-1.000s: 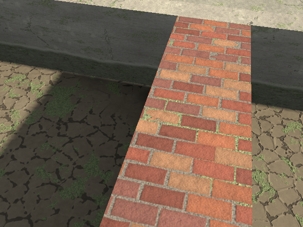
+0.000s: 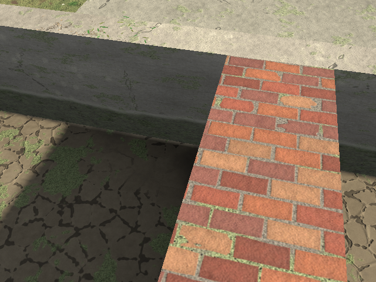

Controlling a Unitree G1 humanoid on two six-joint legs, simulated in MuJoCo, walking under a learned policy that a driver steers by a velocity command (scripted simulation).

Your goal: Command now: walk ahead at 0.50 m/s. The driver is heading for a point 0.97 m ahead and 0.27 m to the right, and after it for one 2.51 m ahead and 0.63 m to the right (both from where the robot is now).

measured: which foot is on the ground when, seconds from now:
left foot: up 0.00-0.26, down 0.28-0.80, up 0.82-1.00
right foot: down 0.00-0.28, up 0.30-0.78, down 0.80-1.00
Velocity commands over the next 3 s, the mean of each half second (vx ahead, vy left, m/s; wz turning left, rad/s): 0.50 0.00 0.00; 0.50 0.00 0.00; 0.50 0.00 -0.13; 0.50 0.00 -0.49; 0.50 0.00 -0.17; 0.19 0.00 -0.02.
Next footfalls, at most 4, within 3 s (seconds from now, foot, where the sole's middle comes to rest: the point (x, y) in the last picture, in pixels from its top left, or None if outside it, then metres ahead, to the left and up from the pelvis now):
0.28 left None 0.31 0.09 -0.78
0.80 right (259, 267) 0.61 -0.21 -0.78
1.34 left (219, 196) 0.92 -0.08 -0.78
1.84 right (279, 163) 1.11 -0.36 -0.78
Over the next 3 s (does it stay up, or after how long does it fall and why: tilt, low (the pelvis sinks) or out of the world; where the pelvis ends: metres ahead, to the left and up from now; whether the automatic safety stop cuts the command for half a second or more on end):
stays up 1.57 -0.50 0.00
